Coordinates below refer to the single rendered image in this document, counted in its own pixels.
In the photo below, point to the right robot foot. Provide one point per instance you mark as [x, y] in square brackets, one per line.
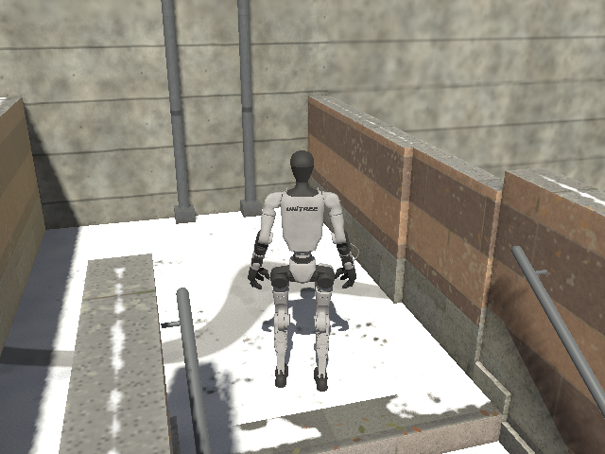
[321, 382]

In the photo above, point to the robot head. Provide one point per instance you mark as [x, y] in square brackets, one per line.
[302, 163]

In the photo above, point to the robot left forearm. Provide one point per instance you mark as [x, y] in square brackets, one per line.
[258, 254]

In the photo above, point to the left robot upper arm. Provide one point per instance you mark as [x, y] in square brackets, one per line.
[273, 200]

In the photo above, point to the robot right forearm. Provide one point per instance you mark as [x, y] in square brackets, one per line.
[345, 253]

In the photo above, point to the robot left hand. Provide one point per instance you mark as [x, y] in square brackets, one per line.
[254, 274]

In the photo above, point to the robot right hand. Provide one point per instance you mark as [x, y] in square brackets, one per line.
[347, 274]

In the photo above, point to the right robot upper arm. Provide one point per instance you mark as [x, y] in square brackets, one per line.
[331, 200]

